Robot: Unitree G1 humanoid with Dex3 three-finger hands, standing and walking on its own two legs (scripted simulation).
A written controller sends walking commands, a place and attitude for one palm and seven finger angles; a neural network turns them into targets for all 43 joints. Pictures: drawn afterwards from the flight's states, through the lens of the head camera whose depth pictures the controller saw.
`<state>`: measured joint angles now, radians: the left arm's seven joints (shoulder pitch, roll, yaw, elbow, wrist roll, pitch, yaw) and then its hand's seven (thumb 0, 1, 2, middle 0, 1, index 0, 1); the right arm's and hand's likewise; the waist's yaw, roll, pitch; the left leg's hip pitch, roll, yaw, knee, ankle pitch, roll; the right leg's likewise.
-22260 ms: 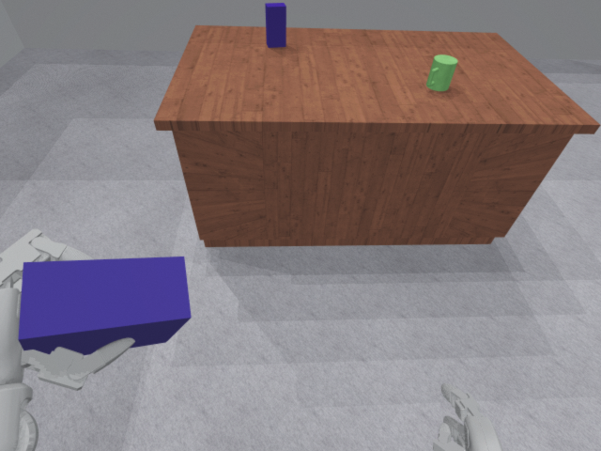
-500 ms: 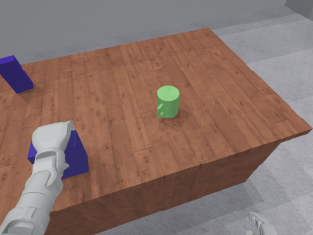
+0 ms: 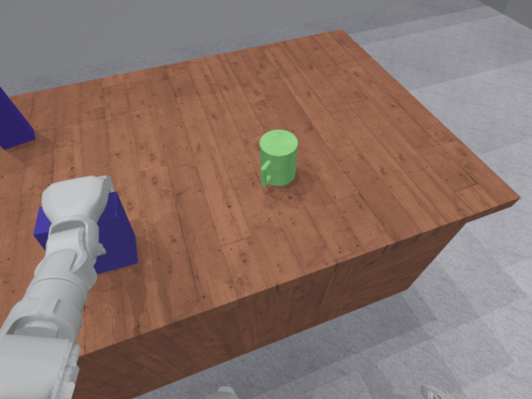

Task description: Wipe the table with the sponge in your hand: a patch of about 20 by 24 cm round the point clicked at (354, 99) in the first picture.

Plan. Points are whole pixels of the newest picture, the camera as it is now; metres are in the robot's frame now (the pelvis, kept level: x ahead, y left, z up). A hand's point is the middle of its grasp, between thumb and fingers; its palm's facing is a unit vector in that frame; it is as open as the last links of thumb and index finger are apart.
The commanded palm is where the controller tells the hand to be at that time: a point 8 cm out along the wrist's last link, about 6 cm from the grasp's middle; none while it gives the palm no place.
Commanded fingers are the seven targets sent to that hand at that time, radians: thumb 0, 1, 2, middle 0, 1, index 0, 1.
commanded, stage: wipe forward along the first lane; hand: left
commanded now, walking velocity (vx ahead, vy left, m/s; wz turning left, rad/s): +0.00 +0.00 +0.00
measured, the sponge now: (96, 245) +0.37 +0.33 -0.03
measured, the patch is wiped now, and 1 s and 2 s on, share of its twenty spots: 0.60 0.65 0.65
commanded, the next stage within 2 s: slide across to the middle lane in 0.58 s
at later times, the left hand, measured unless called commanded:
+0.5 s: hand (90, 191) +0.44 +0.34 +0.02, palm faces -0.13 +0.04 -0.99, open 10.2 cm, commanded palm +0.43 +0.33 +0.05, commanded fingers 0.00 0.10 1.30 -1.20 -1.60 -1.20 -1.60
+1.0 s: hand (103, 176) +0.47 +0.33 +0.03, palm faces -0.10 +0.04 -0.99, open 10.2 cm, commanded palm +0.46 +0.29 +0.07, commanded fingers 0.00 0.10 1.30 -1.20 -1.60 -1.20 -1.60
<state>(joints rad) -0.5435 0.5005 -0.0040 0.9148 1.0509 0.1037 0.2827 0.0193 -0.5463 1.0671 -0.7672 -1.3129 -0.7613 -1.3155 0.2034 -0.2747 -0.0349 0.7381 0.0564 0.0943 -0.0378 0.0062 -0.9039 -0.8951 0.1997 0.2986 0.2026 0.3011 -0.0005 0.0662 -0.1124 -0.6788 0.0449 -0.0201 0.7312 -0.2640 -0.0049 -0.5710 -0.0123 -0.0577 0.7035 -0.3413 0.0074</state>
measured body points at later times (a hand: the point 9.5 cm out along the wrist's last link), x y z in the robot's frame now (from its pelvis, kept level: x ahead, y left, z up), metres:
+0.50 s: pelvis +0.00 +0.01 -0.01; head +0.09 +0.02 +0.43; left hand +0.44 +0.34 +0.08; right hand +0.06 -0.26 -0.14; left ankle +0.05 +0.13 -0.71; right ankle +0.00 -0.13 -0.71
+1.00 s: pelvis +0.02 +0.02 +0.00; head +0.11 +0.03 +0.44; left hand +0.47 +0.32 +0.08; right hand +0.07 -0.25 -0.14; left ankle +0.05 +0.13 -0.71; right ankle +0.00 -0.13 -0.71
